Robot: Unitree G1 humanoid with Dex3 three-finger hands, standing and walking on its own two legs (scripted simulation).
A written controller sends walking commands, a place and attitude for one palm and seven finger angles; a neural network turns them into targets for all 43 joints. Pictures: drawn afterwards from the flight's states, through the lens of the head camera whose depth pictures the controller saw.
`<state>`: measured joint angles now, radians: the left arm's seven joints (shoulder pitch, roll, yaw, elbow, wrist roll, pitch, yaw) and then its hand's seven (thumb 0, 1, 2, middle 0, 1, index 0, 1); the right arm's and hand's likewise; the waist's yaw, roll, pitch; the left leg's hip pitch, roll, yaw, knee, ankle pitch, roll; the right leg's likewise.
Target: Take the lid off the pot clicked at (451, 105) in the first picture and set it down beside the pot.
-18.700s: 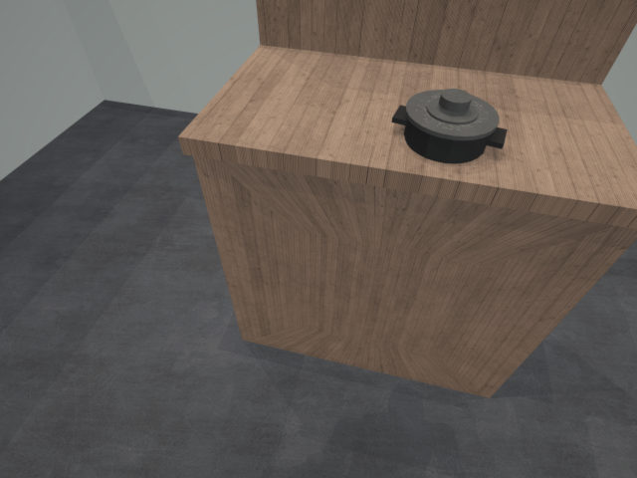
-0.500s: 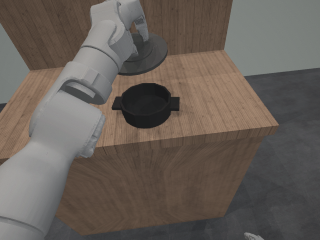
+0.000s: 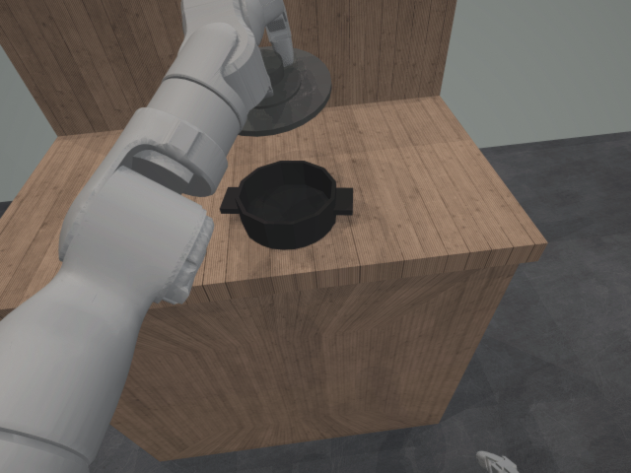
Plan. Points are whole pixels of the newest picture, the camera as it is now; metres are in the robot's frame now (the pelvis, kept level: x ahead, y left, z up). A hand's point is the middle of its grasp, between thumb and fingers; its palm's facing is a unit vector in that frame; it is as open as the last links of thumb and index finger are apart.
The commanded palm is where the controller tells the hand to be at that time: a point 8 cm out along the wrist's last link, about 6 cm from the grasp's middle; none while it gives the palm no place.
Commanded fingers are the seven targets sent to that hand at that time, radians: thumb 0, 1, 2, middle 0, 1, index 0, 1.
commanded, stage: move the lid sideways beside the pot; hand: left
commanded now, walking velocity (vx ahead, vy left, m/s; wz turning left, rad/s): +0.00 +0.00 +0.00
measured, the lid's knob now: (261, 69) +0.49 +0.06 +0.30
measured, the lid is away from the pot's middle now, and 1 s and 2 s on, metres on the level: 0.01 0.14 0.26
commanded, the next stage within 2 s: lower the lid onto the table in 1.96 s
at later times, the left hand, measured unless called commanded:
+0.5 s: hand (188, 80) +0.45 +0.14 +0.31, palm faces -0.14 -0.13 -0.98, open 8.1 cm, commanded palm +0.43 +0.15 +0.37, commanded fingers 0.00 0.58 1.05 -0.80 -1.01 -0.81 -1.00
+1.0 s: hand (140, 85) +0.43 +0.18 +0.31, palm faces -0.13 -0.10 -0.99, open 8.1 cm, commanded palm +0.42 +0.19 +0.37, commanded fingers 0.00 0.58 1.05 -0.80 -1.01 -0.81 -1.00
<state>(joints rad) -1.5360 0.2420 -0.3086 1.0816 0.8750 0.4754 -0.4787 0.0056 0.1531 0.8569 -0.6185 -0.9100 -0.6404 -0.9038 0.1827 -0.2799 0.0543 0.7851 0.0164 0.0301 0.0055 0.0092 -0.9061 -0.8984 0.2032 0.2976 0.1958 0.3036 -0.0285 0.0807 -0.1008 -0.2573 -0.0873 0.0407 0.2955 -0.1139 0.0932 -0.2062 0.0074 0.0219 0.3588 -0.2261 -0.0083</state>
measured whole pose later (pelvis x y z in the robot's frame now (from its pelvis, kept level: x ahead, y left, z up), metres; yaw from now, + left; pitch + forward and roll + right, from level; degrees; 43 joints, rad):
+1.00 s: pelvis -0.01 +0.01 +0.00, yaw +3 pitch +3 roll +0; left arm -1.36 0.48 -0.33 0.82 0.89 0.42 -0.61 0.00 0.15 0.85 -0.62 -0.91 -0.64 -0.91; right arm 0.15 -0.29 0.06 0.72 0.04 0.08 -0.01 0.01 -0.91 -0.90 0.20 0.30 0.20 0.30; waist 0.00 0.07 -0.07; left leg -0.26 -0.10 0.00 0.32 -0.11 0.10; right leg -0.18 -0.01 -0.02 0.36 -0.23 0.00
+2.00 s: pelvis +0.00 +0.00 +0.00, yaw +3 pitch +4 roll -1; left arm -1.27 0.75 -0.23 0.79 0.92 0.35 -0.65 0.00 0.16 0.85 -0.62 -0.91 -0.64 -0.91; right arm 0.16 -0.32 0.05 0.68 0.07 0.16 -0.03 0.01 -0.91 -0.90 0.20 0.30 0.20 0.30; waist -0.01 0.06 -0.03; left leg -0.29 -0.09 -0.01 0.37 -0.15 0.09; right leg -0.18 0.01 -0.03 0.35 -0.24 -0.01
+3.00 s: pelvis +0.00 +0.01 +0.00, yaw +3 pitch +3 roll -1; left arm -1.17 0.66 -0.22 0.84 0.89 0.33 -0.60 0.00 0.16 0.85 -0.61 -0.91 -0.64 -0.91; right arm 0.18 -0.31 0.04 0.69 0.06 0.14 -0.02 0.01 -0.91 -0.90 0.20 0.30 0.20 0.30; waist -0.03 0.06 -0.03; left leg -0.29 -0.09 -0.01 0.39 -0.15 0.10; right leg -0.19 0.01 -0.02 0.37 -0.24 0.00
